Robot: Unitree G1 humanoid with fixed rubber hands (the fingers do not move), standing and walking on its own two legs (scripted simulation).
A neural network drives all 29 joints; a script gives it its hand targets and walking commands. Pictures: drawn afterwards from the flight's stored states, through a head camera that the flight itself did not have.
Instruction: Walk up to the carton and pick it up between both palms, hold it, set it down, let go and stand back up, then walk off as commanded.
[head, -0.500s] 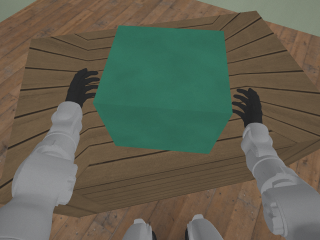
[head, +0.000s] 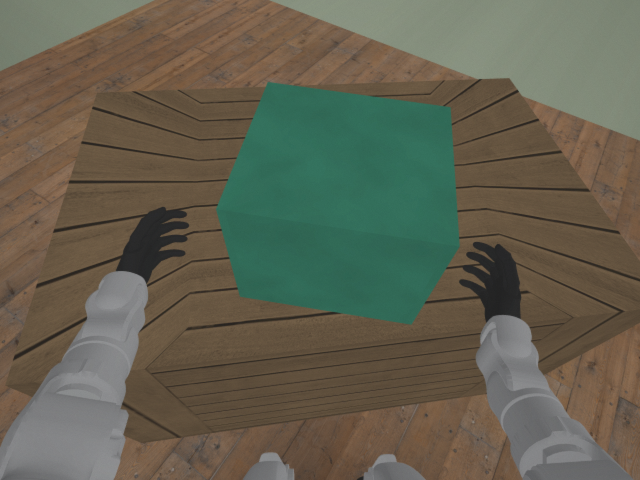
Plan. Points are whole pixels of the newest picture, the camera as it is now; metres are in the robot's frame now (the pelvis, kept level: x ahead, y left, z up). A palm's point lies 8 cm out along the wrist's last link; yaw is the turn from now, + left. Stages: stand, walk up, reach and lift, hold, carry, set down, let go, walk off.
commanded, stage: set down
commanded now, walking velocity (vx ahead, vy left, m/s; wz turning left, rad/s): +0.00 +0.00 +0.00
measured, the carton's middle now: (341, 205) +0.53 -0.03 -0.01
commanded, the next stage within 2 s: none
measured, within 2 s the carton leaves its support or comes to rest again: neither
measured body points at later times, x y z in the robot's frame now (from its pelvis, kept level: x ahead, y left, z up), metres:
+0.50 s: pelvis +0.01 +0.01 +0.03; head +0.07 +0.04 +0.47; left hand +0.35 +0.29 +0.02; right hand +0.29 -0.20 +0.00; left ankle +0.05 +0.09 -0.68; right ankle +0.05 -0.13 -0.68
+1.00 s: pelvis +0.04 +0.01 +0.05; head +0.05 +0.03 +0.49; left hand +0.28 +0.28 +0.02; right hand +0.25 -0.20 +0.02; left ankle +0.05 +0.09 -0.68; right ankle +0.05 -0.13 -0.68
